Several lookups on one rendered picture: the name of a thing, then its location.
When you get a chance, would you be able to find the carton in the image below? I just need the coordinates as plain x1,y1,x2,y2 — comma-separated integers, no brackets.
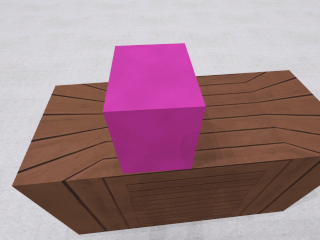
103,43,206,174

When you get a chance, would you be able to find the pedestal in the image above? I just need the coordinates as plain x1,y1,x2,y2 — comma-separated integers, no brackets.
12,70,320,235

